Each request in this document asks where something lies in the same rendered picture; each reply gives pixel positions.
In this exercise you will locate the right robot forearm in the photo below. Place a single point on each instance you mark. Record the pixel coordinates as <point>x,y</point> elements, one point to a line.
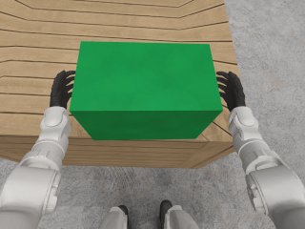
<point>253,151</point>

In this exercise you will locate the carton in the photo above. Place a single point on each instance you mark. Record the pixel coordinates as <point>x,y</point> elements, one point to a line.
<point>144,91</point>

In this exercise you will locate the left robot thigh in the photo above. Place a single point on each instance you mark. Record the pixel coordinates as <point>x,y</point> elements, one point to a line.
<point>114,220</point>

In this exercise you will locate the robot left upper arm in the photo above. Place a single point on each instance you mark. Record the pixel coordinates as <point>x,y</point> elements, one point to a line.
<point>31,193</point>

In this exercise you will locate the left robot forearm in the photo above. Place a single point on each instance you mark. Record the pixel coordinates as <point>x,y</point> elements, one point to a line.
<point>51,145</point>

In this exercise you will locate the right robot shin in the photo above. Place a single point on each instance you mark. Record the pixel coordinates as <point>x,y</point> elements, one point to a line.
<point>176,207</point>

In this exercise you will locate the right robot hand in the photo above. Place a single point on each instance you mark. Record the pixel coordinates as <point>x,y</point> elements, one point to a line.
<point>233,96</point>

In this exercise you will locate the robot right upper arm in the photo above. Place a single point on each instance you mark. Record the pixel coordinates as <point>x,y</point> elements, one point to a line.
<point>275,192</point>

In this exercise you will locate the pedestal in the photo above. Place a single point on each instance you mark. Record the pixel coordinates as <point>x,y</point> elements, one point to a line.
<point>41,38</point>

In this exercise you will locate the left robot hand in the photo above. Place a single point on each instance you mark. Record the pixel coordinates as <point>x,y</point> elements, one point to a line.
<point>59,89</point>

